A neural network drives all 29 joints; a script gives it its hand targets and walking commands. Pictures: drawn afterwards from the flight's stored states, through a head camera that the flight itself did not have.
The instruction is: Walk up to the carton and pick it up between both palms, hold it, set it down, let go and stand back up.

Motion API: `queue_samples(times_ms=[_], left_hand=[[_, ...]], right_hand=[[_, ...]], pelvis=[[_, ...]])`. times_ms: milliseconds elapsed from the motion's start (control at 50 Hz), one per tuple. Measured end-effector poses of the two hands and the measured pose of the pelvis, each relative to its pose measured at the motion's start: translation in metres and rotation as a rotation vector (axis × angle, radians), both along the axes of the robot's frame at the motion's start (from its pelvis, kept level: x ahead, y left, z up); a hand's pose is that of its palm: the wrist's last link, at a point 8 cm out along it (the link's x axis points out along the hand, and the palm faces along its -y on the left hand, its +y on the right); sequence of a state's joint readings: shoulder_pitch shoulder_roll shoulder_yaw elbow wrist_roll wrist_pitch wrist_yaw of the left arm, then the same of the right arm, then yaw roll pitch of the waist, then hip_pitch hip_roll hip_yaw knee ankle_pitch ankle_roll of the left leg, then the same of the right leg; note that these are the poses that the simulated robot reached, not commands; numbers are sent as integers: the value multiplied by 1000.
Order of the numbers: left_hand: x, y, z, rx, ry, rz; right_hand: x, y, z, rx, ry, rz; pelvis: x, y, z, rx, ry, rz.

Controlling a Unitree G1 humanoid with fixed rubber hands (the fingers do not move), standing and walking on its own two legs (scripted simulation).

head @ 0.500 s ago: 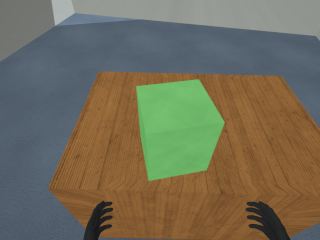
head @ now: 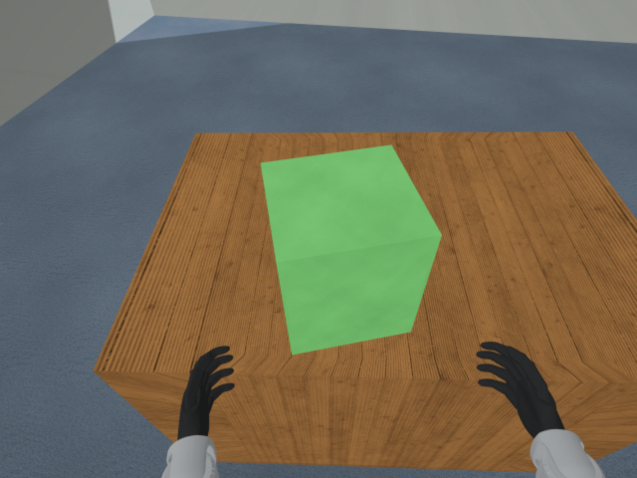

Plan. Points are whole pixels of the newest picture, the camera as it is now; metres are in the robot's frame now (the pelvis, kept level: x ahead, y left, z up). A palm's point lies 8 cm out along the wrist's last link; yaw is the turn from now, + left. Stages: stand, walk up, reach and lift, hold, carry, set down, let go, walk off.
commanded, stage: reach and lift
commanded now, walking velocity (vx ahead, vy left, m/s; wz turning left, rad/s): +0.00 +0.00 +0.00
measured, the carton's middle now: (340, 252) +0.45 +0.01 -0.01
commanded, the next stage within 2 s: none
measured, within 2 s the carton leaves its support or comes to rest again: neither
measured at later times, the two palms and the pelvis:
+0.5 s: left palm (192, 358) +0.26 +0.20 +0.01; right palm (526, 343) +0.28 -0.23 +0.02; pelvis +0.00 +0.01 +0.01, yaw -1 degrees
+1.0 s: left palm (193, 293) +0.32 +0.20 +0.07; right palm (525, 263) +0.36 -0.23 +0.08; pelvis -0.01 +0.00 +0.01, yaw -2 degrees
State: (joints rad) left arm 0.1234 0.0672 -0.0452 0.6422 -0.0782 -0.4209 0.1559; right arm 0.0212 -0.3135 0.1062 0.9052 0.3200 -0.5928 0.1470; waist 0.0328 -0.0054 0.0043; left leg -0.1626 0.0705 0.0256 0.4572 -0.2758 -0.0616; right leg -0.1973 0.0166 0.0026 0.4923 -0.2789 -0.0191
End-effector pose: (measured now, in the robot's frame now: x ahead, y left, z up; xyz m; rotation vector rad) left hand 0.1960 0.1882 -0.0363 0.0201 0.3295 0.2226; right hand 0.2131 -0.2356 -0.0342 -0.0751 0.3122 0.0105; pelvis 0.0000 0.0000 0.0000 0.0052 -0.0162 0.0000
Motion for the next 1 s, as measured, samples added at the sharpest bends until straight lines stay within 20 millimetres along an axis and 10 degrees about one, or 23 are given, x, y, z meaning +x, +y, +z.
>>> queue_samples(times_ms=[1000], left_hand=[[122,7,103,1,-41,2]], right_hand=[[145,8,114,-4,-88,30]], pelvis=[[-11,3,9,-6,79,-35]])
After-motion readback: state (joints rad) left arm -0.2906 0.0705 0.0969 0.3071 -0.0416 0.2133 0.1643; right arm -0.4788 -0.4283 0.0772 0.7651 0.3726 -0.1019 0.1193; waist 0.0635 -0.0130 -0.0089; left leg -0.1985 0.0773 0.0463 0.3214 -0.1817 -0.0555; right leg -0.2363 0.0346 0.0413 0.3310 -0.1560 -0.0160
